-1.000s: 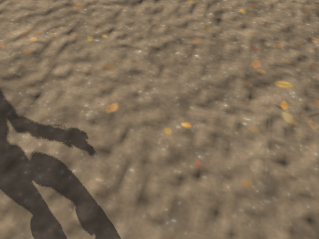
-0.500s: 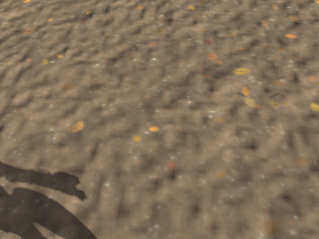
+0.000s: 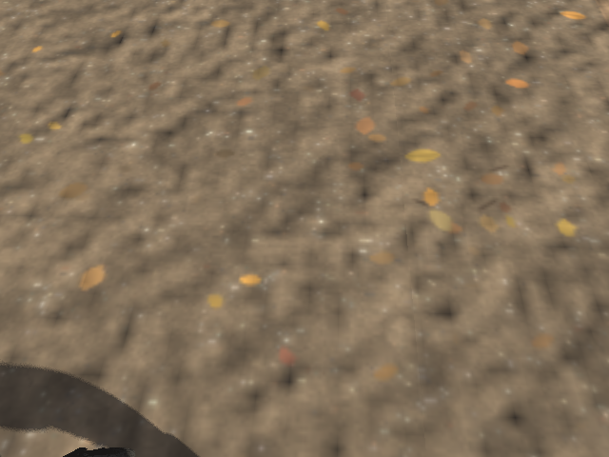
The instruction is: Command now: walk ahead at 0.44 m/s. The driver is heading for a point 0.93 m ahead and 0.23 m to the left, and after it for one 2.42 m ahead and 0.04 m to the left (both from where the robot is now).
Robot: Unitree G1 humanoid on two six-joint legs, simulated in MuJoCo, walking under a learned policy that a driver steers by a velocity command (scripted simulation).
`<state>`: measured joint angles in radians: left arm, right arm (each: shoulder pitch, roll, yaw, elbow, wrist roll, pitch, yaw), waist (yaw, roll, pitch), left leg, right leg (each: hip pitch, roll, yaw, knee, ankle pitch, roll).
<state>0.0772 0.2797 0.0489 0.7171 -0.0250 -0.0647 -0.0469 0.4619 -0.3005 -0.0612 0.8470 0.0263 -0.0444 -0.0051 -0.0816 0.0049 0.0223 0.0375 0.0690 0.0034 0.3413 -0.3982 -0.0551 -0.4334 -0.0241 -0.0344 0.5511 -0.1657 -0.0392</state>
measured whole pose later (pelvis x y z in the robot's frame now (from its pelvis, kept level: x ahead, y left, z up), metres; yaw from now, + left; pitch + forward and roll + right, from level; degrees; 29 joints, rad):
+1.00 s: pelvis +0.55 +0.03 +0.00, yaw +26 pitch +2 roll +1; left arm 0.04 0.29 0.03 0.69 0.01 -0.11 -0.02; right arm 0.35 -0.30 -0.07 0.70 0.02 -0.03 -0.02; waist -0.08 -0.04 0.03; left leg -0.12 -0.11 -0.19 0.48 -0.39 0.05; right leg -0.53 -0.01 0.08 0.49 0.05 0.04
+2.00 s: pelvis +0.69 +0.08 +0.01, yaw +29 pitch -2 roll +0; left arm 0.13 0.24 0.02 1.01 0.00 0.01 0.02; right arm 0.23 -0.23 -0.04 0.81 -0.01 0.00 -0.03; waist 0.01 0.00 0.04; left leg -0.19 0.00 -0.04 0.53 -0.31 -0.01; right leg -0.21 -0.01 0.00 0.52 -0.28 0.01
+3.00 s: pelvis +1.01 +0.21 +0.01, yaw +8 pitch +1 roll -1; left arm 0.29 0.25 0.06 0.83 -0.01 -0.06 -0.01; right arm 0.12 -0.29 -0.05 0.75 -0.02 -0.12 -0.03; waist 0.04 0.03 0.02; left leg -0.67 0.13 -0.11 0.96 -0.15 -0.04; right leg -0.20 0.16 0.08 0.34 -0.14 -0.13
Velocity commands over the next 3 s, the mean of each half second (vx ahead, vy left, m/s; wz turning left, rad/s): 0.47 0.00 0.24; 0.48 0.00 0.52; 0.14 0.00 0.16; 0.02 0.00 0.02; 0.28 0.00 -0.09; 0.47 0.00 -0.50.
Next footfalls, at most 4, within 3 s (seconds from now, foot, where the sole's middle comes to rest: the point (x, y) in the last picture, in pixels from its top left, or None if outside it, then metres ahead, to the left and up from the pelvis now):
0.56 left None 0.46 0.11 -0.77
1.02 right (299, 331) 0.78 -0.01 -0.77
1.36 left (211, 389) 0.65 0.21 -0.77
2.74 right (226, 244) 1.07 0.17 -0.77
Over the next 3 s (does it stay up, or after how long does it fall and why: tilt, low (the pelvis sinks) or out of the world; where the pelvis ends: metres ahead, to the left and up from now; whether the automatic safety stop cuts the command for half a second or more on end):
stays up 1.01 0.21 0.01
